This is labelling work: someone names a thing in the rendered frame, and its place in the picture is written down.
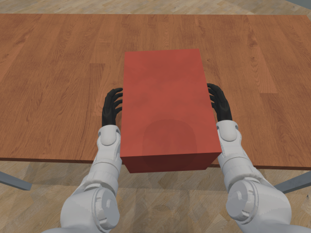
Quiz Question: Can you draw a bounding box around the table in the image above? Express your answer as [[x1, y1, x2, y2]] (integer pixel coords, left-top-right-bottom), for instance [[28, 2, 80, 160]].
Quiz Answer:
[[0, 14, 311, 194]]

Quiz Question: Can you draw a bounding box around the right robot forearm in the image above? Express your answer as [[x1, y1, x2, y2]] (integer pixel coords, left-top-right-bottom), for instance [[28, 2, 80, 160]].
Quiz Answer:
[[216, 120, 276, 194]]

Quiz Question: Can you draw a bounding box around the robot left upper arm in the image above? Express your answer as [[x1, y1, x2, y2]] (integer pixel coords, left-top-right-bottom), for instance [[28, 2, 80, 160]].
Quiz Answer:
[[41, 187, 120, 233]]

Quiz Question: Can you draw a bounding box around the left robot forearm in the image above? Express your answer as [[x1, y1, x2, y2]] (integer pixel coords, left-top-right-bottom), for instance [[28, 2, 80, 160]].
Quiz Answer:
[[60, 125, 122, 223]]

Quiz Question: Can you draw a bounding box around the robot left hand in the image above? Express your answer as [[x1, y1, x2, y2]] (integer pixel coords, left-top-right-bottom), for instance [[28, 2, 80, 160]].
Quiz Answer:
[[102, 88, 123, 127]]

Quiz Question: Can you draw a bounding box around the robot right upper arm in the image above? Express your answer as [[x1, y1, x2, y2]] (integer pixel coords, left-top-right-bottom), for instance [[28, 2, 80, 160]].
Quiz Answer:
[[225, 180, 311, 233]]

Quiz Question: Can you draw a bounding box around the robot right hand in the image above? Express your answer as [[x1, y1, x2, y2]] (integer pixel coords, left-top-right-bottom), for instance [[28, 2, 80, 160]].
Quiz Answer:
[[207, 83, 232, 122]]

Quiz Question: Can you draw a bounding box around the carton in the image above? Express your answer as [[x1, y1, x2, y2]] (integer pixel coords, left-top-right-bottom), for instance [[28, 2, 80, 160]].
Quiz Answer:
[[120, 49, 222, 173]]

